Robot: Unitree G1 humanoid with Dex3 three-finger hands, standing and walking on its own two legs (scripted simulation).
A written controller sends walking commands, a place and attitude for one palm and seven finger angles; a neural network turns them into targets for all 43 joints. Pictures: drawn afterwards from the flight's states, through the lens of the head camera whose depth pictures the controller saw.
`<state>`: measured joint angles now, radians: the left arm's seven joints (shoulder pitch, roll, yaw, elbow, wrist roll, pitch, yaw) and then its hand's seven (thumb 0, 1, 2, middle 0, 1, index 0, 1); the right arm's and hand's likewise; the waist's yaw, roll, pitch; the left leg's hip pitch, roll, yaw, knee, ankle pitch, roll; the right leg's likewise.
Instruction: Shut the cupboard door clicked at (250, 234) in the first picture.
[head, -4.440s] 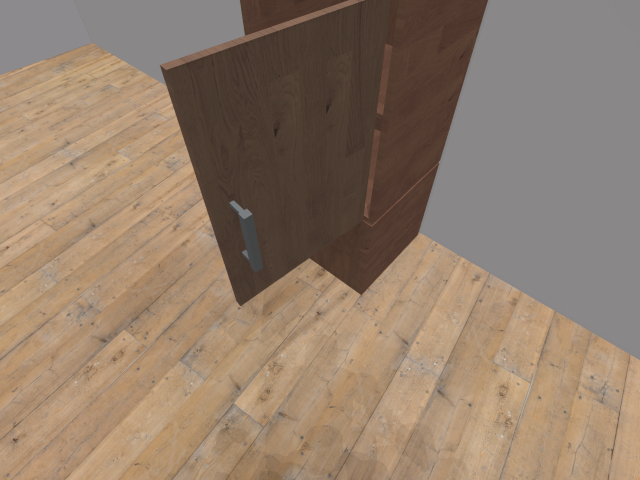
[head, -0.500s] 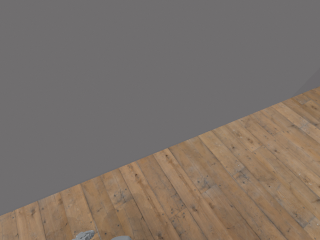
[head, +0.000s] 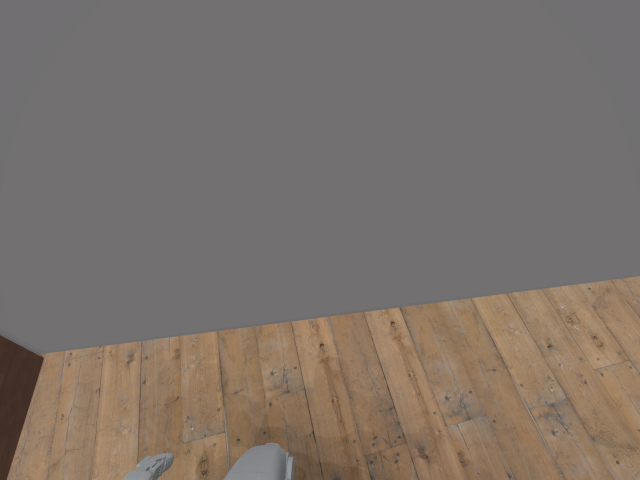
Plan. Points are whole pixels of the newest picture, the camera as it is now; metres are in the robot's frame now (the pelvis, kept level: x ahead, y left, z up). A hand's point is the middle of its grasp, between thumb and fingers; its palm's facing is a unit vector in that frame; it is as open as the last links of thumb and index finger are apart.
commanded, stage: turn to face it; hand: left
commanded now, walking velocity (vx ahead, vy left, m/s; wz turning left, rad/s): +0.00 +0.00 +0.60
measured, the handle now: out of the picture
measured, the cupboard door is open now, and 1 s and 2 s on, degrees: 83 83 83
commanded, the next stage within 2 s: none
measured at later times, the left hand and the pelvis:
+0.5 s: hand out of the picture +0.04 +0.23 -0.16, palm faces +0.31 -0.91 -0.28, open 7.4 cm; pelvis +0.02 -0.01 +0.00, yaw +18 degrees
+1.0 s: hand out of the picture -0.02 +0.19 -0.18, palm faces +0.58 -0.78 -0.25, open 7.4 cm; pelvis +0.04 -0.03 -0.01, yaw +36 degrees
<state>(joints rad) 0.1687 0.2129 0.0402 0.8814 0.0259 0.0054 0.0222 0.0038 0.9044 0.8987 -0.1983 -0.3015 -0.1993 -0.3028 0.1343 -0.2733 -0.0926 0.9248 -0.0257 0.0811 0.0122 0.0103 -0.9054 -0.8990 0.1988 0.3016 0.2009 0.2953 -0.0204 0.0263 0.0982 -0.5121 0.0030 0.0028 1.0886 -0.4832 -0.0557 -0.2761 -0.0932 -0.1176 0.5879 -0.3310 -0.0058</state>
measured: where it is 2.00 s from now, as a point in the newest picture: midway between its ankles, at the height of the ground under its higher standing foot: outside the picture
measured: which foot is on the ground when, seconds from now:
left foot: up 0.00-0.22, down 0.24-0.58, up 0.60-0.86, down 0.88-1.00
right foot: down 0.00-0.24, up 0.26-0.56, down 0.58-0.88, up 0.90-1.00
